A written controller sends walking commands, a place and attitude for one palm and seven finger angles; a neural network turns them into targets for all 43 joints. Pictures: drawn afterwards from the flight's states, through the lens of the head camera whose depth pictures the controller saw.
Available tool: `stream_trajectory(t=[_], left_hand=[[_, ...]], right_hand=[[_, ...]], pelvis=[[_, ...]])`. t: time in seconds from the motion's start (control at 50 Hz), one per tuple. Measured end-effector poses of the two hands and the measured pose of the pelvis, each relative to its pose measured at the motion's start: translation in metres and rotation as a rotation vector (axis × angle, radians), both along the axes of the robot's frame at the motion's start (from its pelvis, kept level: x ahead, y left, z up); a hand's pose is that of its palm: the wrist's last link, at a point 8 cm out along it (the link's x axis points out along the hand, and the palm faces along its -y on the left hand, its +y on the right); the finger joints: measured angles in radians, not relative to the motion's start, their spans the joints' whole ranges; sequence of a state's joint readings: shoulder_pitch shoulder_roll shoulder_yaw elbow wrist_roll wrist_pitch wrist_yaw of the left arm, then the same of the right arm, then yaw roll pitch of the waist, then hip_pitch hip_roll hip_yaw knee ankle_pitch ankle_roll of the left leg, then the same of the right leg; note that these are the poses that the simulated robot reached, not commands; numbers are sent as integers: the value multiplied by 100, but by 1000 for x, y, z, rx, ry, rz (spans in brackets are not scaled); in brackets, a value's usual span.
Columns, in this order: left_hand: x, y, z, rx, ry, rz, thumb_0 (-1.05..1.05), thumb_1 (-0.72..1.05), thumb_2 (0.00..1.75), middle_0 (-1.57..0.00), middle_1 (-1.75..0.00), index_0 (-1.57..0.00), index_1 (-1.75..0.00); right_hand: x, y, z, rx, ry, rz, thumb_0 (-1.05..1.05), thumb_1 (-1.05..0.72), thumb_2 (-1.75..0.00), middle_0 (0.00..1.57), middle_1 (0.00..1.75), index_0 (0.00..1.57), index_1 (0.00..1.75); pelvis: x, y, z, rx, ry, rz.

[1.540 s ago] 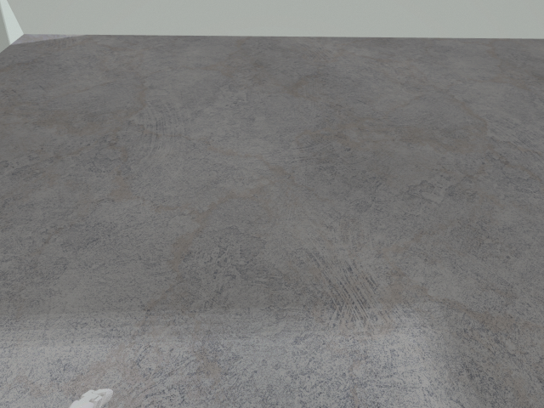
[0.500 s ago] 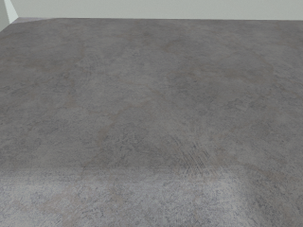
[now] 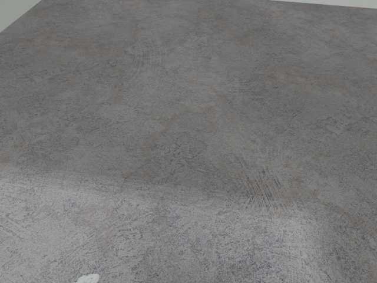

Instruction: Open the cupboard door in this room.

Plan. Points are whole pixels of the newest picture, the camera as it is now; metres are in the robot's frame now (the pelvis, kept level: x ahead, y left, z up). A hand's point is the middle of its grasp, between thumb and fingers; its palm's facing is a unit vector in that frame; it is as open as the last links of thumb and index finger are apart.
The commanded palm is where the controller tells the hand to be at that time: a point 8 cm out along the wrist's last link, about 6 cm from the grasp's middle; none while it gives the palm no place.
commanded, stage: turn or walk to find it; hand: left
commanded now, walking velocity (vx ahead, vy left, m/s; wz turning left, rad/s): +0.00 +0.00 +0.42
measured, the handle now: out of the picture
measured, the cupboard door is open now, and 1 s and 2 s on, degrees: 0 0 0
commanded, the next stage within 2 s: none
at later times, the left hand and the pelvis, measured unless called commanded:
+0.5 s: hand out of the picture -0.07 +0.17 -0.17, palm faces +0.28 -0.93 -0.23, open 7.3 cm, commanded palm none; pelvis -0.03 -0.02 +0.00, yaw +15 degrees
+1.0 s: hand out of the picture -0.07 +0.25 -0.16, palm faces +0.44 -0.87 -0.23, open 7.3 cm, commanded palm none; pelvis -0.07 +0.02 +0.00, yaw +25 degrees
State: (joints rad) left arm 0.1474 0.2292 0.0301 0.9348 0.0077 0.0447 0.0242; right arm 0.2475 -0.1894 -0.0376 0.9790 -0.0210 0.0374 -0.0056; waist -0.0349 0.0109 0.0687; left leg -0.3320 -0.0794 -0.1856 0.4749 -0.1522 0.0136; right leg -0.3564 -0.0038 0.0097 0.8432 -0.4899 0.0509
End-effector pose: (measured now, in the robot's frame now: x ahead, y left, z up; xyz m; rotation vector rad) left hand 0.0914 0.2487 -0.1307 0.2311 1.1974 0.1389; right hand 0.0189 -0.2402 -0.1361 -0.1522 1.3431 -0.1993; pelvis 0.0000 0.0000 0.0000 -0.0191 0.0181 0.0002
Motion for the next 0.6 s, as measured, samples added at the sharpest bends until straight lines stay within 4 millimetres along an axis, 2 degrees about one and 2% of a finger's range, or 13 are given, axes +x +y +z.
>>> stream_trajectory(t=[0.1, 0.14, 0.22, 0.34, 0.4, 0.46, 0.52, 0.6], left_hand=[[-13, -13, 8, 37, -63, 45, 0, 91, 90, -20, -30, -20, -30], [-27, -19, 12, 53, -70, 63, 0, 91, 90, -20, -30, -20, -30], [-59, -28, 21, 63, -52, 125, 0, 91, 90, -20, -30, -21, -30], [-101, -37, 17, 37, -9, 206, 0, 91, 90, -20, -30, -21, -30], [-125, -41, 9, 13, 26, 251, 0, 91, 90, -20, -30, -21, -30], [-154, -42, 0, -16, 77, 298, 0, 91, 90, -20, -30, -21, -30], [-185, -37, -12, -45, 130, 351, 0, 91, 90, -20, -30, -21, -30], [-222, -20, -33, -76, 192, 420, 0, 91, 90, -20, -30, -21, -30]], right_hand=[[3, -28, -13, 12, -22, 32, 1, -91, -89, 20, 30, 21, 30], [7, -40, -16, 12, -31, 45, 1, -91, -89, 20, 30, 21, 30], [19, -56, -9, 8, -42, 88, 1, -91, -89, 20, 30, 21, 30], [35, -62, -2, -12, -34, 163, 1, -91, -89, 19, 30, 20, 29], [47, -54, -1, -21, -19, 212, 1, -91, -89, 19, 30, 20, 29], [64, -36, 0, -26, -29, 269, 1, -91, -90, 19, 30, 20, 29], [86, -10, 3, -29, -67, 333, 1, -91, -90, 19, 30, 20, 29], [111, 30, 8, -34, -157, 412, 1, -91, -89, 19, 30, 20, 29]], pelvis=[[-13, -21, -7, 27, -1, 47], [-18, -28, -8, 22, -16, 71], [-19, -36, 0, 48, -29, 115], [-20, -39, 3, 58, -31, 187], [-23, -35, 2, 53, -27, 217], [-27, -28, -1, 45, -24, 246], [-32, -16, -5, 33, -23, 274], [-39, 2, -15, 29, -27, 307]])
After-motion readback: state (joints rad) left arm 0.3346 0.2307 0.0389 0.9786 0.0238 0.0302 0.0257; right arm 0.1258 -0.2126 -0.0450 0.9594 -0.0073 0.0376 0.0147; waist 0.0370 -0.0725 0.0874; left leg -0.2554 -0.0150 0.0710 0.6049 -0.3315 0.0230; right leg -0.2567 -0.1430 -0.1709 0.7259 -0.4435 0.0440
